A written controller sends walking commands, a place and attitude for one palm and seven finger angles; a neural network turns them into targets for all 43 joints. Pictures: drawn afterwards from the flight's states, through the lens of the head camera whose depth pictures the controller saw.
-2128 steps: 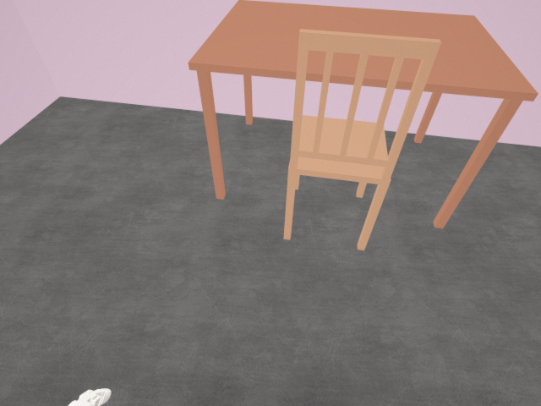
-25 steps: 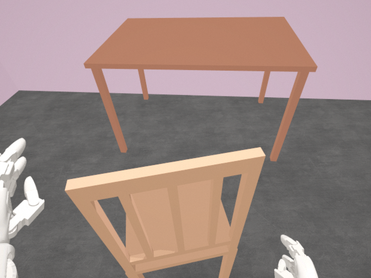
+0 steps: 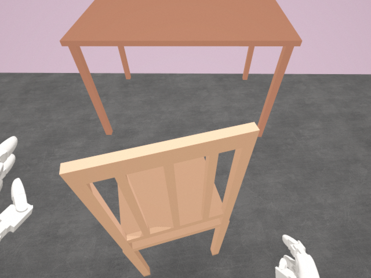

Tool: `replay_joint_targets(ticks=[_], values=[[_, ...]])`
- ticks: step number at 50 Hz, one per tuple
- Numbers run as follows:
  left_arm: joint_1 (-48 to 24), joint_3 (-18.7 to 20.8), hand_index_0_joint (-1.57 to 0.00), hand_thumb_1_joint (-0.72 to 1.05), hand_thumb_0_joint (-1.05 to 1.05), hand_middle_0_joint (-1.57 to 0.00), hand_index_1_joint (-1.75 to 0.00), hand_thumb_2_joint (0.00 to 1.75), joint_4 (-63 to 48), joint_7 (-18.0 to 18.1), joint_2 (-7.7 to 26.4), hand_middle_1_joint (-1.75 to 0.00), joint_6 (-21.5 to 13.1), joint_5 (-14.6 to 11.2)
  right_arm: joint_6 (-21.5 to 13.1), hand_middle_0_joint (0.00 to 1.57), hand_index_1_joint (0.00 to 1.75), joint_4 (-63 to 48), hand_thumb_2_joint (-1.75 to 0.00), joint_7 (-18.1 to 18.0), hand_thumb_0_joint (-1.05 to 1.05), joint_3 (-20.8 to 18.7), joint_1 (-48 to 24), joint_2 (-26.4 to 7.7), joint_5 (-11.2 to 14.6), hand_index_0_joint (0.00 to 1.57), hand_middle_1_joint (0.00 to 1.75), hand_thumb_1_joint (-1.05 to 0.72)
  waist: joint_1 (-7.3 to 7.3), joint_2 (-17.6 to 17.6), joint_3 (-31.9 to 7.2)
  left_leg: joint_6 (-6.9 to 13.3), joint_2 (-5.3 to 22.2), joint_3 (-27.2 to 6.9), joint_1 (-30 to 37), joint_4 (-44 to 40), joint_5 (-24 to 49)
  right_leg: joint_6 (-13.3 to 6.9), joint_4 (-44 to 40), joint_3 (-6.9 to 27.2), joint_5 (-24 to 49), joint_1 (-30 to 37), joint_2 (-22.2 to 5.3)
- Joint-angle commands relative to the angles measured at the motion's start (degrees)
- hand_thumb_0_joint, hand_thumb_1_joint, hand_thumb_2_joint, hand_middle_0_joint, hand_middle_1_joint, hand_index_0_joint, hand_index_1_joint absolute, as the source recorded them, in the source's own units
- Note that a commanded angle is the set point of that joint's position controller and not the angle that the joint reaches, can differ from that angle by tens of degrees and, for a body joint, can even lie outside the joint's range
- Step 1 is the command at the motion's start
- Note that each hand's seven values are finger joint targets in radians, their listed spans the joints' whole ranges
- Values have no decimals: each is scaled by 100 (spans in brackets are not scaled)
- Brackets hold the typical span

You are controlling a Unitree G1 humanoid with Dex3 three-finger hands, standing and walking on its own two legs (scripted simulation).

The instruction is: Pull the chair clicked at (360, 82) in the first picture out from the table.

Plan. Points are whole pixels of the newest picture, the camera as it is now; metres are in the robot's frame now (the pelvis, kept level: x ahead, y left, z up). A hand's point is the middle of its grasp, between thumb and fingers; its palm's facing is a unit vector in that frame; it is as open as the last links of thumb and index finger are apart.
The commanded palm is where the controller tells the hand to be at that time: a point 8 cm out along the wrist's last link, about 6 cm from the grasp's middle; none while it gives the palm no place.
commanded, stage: step back with the hand held close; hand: left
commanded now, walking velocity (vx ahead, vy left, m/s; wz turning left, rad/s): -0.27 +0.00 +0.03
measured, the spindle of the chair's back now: (172, 199) +0.32 +0.06 -0.07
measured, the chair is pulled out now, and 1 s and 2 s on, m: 0.66 0.66 0.66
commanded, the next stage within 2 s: stop stepping back and stand still in 1.14 s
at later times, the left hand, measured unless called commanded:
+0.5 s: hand out of the picture +0.14 +0.27 +0.16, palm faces +0.46 -0.75 -0.48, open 7.4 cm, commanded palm +0.08 +0.31 +0.18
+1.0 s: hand out of the picture +0.11 +0.27 +0.18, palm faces +0.47 -0.75 -0.46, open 7.4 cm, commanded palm +0.04 +0.31 +0.18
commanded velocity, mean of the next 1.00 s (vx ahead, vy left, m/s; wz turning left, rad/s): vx -0.35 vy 0.00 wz -0.01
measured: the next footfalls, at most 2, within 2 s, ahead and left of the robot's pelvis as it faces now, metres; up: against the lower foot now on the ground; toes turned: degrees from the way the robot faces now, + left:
right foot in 1.14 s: -0.16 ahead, -0.16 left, +0.00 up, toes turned +3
left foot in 1.40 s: -0.14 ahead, +0.07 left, +0.00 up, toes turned +1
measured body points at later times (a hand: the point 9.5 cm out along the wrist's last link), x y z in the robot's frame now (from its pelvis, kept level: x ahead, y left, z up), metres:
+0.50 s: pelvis -0.06 +0.01 -0.01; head -0.04 +0.02 +0.44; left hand +0.11 +0.31 +0.19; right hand +0.11 -0.23 -0.09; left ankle -0.01 +0.11 -0.74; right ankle +0.04 -0.13 -0.74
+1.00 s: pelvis -0.09 +0.00 -0.01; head -0.06 +0.03 +0.44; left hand +0.08 +0.31 +0.20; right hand +0.09 -0.22 -0.08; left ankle -0.03 +0.12 -0.74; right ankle -0.11 -0.14 -0.70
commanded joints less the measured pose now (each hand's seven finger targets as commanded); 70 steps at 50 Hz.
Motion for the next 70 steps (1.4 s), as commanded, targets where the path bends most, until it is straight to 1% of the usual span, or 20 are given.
replay_joint_targets(ticks=[1,14,24,31,35,38,40,43,44,45,48,52,55,58,60,61,63,67,69,70], values=[[-374,894,-20,90,0,-20,-30,90,-1320,259,1035,-30,-427,15,-401,20,30,-1017,-90,-90,0,-164,-709,-561,-1,20,30,-90,126,366,-817,176,701,-585,-815,-585,1186,-130,159,322,1074,960,-313],[-754,783,-20,90,0,-20,-30,90,-1207,373,1038,-30,-430,127,-481,20,30,-1056,-90,-68,0,-126,-440,-614,-20,20,30,-90,32,-245,-289,186,432,-575,-1282,-102,-1414,-273,-930,809,-2084,-336,-541],[-520,1075,-20,90,0,-20,-30,90,-1665,417,1117,-30,-625,197,-672,20,30,-1142,-90,-65,0,-165,-518,-682,-24,20,30,-90,71,1031,-638,488,1142,-1206,-2843,-1065,-1401,-75,1116,224,-41,1322,-19],[-676,1019,-20,90,0,-20,-30,90,-1467,297,1049,-30,-730,138,-698,20,30,-945,-90,2,0,-232,-435,-667,-48,20,30,-90,31,49,-579,317,782,-896,-2368,-132,-830,-277,679,776,282,578,-295],[-755,1021,-20,90,0,-20,-30,90,-1498,329,1181,-30,-753,98,-668,20,30,-842,-90,50,0,-235,-438,-593,-90,20,30,-90,14,-669,-629,106,202,-525,-1393,1074,-1283,-667,-793,1577,-1271,-726,-997],[-699,1068,-20,90,0,-20,-30,90,-1620,385,1283,-30,-717,52,-546,20,30,-745,-90,74,0,-190,-476,-487,-111,20,30,-90,4,-1055,-979,8,41,-357,-654,2000,-873,-913,-1228,1551,-1594,-1162,-1468],[-575,1148,-20,90,0,-20,-30,90,-1705,369,1290,-30,-752,55,-501,20,30,-804,-90,73,0,-161,-533,-518,-94,20,30,-90,-26,-911,-1018,114,215,-594,-604,1113,-771,-694,-760,1036,-1221,-1044,-1145],[-286,1277,-20,90,0,-20,-30,90,-1985,369,1219,-30,-896,102,-576,20,30,-939,-90,-16,0,-202,-640,-680,-84,20,30,-90,-48,1465,-935,694,1664,-2102,-2012,-1156,-1038,-89,1939,91,-1009,-28,184],[-451,1350,-20,90,0,-20,-30,90,-2107,350,1262,-30,-936,128,-667,20,30,-914,-90,-16,0,-228,-612,-574,-133,20,30,-90,-100,1777,-1024,835,1997,-2321,-2321,-1497,-1104,-61,3007,225,-1511,77,320],[-414,1344,-20,90,0,-20,-30,90,-1968,335,1189,-30,-952,86,-715,20,30,-838,-90,-7,0,-279,-542,-558,-146,20,30,-90,-110,1561,-949,884,2049,-2153,-2383,-1515,-1028,-89,3562,405,-1737,13,337],[-588,1113,-20,90,0,-20,-30,90,-1979,269,1059,-30,-973,-23,-886,20,30,-652,-90,46,0,-321,-446,-580,-135,20,30,-90,6,785,-817,802,1724,-1474,-865,-456,2249,-95,2556,287,-1786,-811,146],[-503,938,-20,90,0,-20,-30,90,-1651,144,971,-30,-958,-24,-1048,20,30,-371,-90,152,0,-263,-375,-640,-210,20,30,-90,49,1261,-1057,708,1664,-1300,170,-314,3404,-97,1282,171,-1372,-629,161],[-783,860,-20,90,0,-20,-30,90,-1827,47,1019,-30,-1006,-61,-1105,20,30,-383,-90,210,0,-196,-501,-702,-233,20,30,-90,97,1353,-1165,604,1624,-1352,111,-277,2817,-113,285,179,-915,-104,195],[-400,1193,-20,90,0,-20,-30,90,-1964,-45,1306,-30,-1105,-122,-1028,20,30,-529,-90,253,0,-180,-658,-665,-169,20,30,-90,243,814,-1524,352,1236,-1001,-3,239,1986,-139,-695,63,226,527,112],[-189,1403,-20,90,0,-20,-30,90,-2140,-60,1577,-30,-1178,-127,-879,20,30,-695,-90,252,0,-155,-627,-478,-106,20,30,-90,209,-574,-1839,-31,462,-61,-235,1383,1474,-458,-778,569,2164,719,-680],[-145,1393,-20,90,0,-20,-30,90,-2165,-53,1607,-30,-1153,-173,-849,20,30,-809,-90,206,0,-253,-660,-555,23,20,30,-90,177,-1586,-1921,-208,-166,170,-901,2413,-188,-847,-647,1127,3779,960,-1355],[587,1489,-20,90,0,-20,-30,90,-1548,18,1421,-30,-969,-263,-703,20,30,-921,-90,131,0,-223,-710,-361,152,20,30,-90,155,-1423,-1768,-99,-99,-409,-2108,4115,-1399,-1250,-276,1167,4722,1360,-1939],[365,1145,-20,90,0,-20,-30,90,-1289,135,994,-30,-725,-94,-371,20,30,-1046,-90,25,0,46,-958,-237,140,20,30,-90,-194,-563,-818,0,216,-241,-1514,1084,-615,-681,335,421,4005,1071,-1180],[391,1262,-20,90,0,-20,-30,90,-1124,211,1125,-30,-724,-101,-435,20,30,-974,-90,-59,0,-82,-639,-438,129,20,30,-90,-225,-288,-1007,44,171,38,-394,-849,1412,-305,1023,168,3540,1099,-720],[297,1130,-20,90,0,-20,-30,90,-1359,221,1094,-30,-738,-134,-494,20,30,-982,-90,-43,0,-166,-561,-526,112,20,30,-90,-161,32,-1073,208,675,-293,218,-911,2953,-119,1254,82,2308,750,-452]])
